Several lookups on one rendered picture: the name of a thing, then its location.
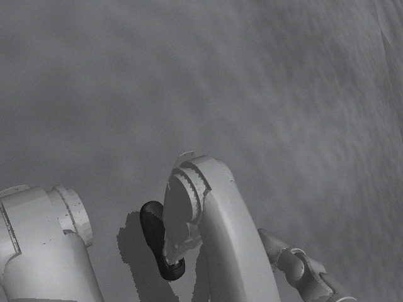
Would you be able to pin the right robot hand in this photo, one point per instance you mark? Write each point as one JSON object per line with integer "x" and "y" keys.
{"x": 274, "y": 245}

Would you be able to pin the right robot arm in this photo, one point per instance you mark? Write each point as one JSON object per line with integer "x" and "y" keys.
{"x": 310, "y": 278}

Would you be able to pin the right robot foot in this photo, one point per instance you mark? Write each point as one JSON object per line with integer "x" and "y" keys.
{"x": 153, "y": 229}

